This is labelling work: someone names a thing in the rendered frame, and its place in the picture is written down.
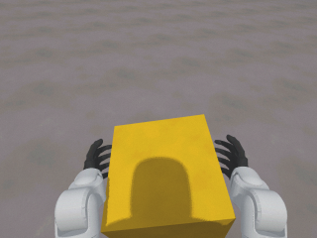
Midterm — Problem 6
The robot left hand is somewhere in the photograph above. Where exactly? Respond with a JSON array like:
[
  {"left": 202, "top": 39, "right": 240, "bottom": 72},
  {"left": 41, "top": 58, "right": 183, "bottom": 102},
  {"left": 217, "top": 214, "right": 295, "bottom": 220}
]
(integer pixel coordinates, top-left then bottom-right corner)
[{"left": 83, "top": 139, "right": 112, "bottom": 179}]

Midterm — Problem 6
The robot right forearm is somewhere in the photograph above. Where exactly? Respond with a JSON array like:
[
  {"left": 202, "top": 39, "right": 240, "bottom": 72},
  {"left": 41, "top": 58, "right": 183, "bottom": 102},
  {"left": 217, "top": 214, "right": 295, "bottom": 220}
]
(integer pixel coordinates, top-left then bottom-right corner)
[{"left": 229, "top": 167, "right": 287, "bottom": 238}]

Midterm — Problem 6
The carton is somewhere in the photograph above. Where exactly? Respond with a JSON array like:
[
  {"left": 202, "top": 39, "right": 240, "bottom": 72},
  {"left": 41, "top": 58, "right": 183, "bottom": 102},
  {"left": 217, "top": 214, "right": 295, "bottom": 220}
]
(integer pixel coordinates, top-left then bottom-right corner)
[{"left": 100, "top": 114, "right": 236, "bottom": 238}]

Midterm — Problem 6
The robot right hand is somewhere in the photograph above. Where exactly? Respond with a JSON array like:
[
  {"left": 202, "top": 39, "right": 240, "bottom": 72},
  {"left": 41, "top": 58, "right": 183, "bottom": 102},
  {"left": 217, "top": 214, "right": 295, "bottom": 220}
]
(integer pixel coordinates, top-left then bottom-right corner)
[{"left": 214, "top": 135, "right": 249, "bottom": 179}]

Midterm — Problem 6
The robot left forearm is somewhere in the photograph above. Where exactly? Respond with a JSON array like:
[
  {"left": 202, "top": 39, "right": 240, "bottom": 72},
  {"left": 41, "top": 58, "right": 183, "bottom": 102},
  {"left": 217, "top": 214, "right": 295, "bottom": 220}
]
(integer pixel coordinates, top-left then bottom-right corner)
[{"left": 54, "top": 168, "right": 107, "bottom": 238}]

